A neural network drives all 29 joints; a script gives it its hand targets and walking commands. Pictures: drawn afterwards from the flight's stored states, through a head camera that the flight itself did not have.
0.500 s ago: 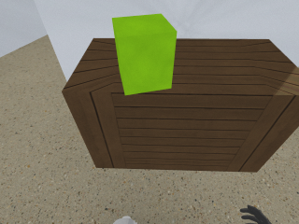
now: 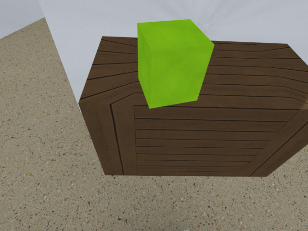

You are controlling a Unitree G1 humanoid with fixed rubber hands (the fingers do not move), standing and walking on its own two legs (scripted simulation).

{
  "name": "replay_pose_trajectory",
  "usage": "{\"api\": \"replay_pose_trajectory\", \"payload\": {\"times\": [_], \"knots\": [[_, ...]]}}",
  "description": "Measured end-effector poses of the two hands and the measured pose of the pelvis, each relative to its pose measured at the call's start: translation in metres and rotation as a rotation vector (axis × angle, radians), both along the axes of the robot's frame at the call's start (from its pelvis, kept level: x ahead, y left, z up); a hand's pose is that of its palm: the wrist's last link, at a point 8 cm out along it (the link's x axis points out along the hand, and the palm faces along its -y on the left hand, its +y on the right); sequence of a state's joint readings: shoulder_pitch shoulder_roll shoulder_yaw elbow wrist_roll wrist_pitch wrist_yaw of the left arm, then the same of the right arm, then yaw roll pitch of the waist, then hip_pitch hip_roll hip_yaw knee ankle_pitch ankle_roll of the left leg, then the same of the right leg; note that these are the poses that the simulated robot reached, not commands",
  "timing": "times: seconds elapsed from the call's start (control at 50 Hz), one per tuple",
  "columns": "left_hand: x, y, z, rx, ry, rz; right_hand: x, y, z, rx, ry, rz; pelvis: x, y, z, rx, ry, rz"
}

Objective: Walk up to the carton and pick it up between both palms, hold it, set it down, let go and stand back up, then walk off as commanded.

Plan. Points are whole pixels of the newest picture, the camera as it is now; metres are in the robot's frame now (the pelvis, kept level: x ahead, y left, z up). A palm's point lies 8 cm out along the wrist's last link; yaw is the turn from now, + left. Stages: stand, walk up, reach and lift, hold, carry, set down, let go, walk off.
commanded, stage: walk up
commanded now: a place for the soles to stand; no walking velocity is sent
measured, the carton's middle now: (169, 64) +0.70 -0.03 +0.05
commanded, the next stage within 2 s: none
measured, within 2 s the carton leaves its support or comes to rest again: neither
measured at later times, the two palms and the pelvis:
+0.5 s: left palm (51, 206) +0.22 +0.31 -0.13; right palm out of the picture +0.03 -0.30 -0.11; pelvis +0.05 +0.02 -0.05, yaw -3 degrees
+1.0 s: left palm (46, 195) +0.25 +0.34 -0.13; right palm (253, 210) +0.22 -0.29 -0.12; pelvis +0.16 +0.03 -0.04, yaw +0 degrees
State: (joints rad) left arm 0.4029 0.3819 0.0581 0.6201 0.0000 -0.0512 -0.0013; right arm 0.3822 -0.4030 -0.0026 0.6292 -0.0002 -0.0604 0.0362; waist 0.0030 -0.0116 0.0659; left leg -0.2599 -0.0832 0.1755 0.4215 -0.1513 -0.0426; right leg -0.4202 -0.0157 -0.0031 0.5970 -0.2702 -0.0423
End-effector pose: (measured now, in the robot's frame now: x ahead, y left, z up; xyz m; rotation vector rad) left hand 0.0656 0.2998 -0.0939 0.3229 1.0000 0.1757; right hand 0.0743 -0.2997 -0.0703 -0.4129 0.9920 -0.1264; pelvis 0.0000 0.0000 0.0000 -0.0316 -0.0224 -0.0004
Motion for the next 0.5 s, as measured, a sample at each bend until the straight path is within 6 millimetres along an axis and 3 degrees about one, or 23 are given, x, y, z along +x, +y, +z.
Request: {"api": "replay_pose_trajectory", "payload": {"times": [0.08,0.14,0.18,0.24,0.32,0.38,0.5], "knots": [[-0.046,0.024,-0.024,0.045,0.086,0.052,0.035,0.016,-0.021,0.003,-0.059,0.044,-0.005,0.010,-0.024,-0.014,-0.065,0.021],[-0.047,0.039,-0.039,0.044,0.090,0.076,0.040,0.031,-0.025,0.010,-0.080,0.061,-0.006,0.025,-0.034,-0.023,-0.092,0.028],[-0.020,0.048,-0.047,0.033,0.023,0.069,0.024,0.036,-0.029,-0.004,-0.060,0.048,-0.005,0.035,-0.041,-0.013,-0.068,0.031],[0.033,0.061,-0.061,0.030,-0.104,0.038,-0.023,0.036,-0.055,-0.041,0.029,-0.016,-0.005,0.048,-0.064,0.021,-0.071,0.023],[0.083,0.051,-0.057,-0.013,-0.189,-0.028,-0.067,0.029,-0.059,-0.075,0.103,-0.145,0.011,0.049,-0.065,0.065,-0.090,-0.022],[0.112,0.043,-0.041,-0.023,-0.240,-0.047,-0.070,0.023,-0.049,-0.084,0.131,-0.168,0.028,0.043,-0.055,0.062,-0.056,-0.031],[0.154,0.014,-0.034,-0.021,-0.222,-0.098,-0.049,0.000,-0.043,-0.076,0.177,-0.161,0.052,0.018,-0.048,0.057,-0.007,-0.048]]}}
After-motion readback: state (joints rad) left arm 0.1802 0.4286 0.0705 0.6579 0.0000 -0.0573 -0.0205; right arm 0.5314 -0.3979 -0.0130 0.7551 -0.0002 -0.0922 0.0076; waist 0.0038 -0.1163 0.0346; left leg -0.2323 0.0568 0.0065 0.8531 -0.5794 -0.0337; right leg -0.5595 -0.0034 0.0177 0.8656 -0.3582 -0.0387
